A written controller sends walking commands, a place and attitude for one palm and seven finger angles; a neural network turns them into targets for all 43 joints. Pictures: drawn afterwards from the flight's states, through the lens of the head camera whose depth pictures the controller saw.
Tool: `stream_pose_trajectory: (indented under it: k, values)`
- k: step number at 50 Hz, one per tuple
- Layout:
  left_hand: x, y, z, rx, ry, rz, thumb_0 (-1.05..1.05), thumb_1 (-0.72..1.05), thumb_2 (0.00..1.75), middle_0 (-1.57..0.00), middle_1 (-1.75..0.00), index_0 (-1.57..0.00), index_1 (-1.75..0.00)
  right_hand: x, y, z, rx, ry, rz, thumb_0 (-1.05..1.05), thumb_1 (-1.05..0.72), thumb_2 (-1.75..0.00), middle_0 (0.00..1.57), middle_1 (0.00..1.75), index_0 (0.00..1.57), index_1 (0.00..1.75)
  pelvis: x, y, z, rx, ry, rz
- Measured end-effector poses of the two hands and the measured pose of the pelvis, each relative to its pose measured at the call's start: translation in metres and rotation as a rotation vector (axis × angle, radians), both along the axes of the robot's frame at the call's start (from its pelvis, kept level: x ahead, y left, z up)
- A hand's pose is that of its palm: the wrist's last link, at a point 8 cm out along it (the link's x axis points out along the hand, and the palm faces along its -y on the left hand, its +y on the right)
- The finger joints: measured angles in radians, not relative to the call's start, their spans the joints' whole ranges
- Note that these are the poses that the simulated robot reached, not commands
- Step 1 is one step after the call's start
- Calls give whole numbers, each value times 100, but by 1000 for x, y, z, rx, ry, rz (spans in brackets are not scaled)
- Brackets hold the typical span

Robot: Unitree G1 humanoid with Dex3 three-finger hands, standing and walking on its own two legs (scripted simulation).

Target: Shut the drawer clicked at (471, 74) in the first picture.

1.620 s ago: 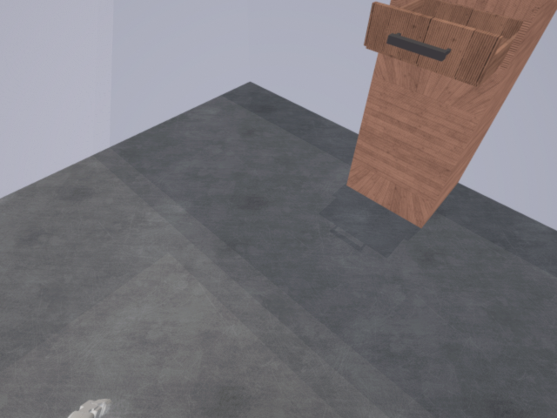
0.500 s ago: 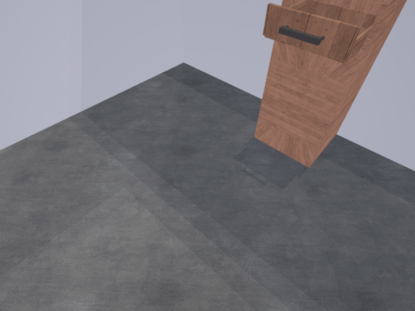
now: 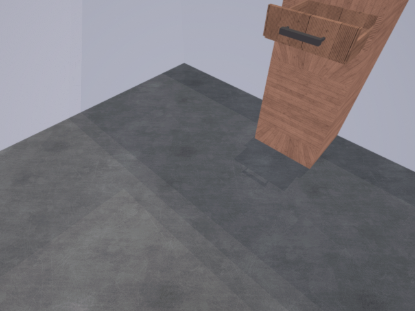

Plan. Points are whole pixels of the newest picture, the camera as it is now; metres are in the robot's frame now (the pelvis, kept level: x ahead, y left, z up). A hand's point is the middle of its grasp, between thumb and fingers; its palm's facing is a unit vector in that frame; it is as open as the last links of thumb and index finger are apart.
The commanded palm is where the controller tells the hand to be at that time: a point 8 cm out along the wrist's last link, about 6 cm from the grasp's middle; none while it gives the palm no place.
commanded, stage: walk to a spot facing it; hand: left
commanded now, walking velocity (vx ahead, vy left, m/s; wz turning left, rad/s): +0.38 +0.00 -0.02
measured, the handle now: (302, 34) +1.11 -0.32 +0.08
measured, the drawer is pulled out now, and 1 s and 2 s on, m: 0.18 0.18 0.18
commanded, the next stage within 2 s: turn to face it in 0.90 s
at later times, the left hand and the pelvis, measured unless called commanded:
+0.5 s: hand (132, 294) +0.20 +0.19 -0.19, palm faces -0.06 -0.99 -0.15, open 7.4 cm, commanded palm none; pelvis +0.14 +0.02 -0.01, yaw -3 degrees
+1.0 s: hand (162, 228) +0.36 +0.15 -0.18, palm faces +0.07 -0.98 -0.20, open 7.3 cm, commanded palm none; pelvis +0.38 -0.03 -0.01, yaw +1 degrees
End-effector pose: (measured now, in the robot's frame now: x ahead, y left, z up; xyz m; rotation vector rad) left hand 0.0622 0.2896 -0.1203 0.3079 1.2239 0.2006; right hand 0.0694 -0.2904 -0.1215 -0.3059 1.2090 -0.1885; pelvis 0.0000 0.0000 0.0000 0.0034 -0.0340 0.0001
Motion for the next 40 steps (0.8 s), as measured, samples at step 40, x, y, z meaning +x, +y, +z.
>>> stream_pose_trajectory:
  k: [40]
  values:
    - [312,-97,-26,-138,-83,-19,-1,93,90,-20,-30,-20,-30,157,41,-37,172,225,-229,1,-91,-90,20,30,20,30,287,-34,-14,-2,6,-41]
